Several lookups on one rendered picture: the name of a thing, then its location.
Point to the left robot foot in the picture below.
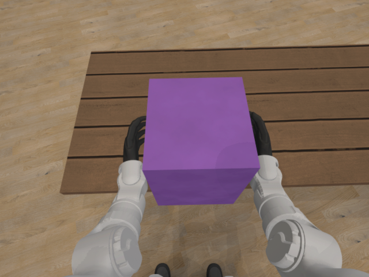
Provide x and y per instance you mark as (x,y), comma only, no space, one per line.
(163,270)

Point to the left robot forearm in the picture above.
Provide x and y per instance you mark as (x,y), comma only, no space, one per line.
(128,206)

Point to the left robot upper arm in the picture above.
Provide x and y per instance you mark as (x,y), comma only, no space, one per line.
(113,252)

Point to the carton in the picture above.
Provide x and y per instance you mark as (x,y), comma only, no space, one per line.
(199,143)

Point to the robot left hand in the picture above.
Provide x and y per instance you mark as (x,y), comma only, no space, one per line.
(132,142)

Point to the robot right hand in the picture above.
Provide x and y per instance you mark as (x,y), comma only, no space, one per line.
(261,135)

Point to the right robot foot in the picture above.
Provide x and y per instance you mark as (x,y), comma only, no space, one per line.
(214,270)

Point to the robot foot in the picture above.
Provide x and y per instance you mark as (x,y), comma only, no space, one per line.
(163,270)
(214,270)

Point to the right robot forearm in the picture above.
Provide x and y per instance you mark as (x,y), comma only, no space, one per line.
(270,199)

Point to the table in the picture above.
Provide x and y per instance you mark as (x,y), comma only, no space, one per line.
(314,101)

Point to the right robot upper arm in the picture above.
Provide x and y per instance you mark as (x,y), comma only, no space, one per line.
(298,250)

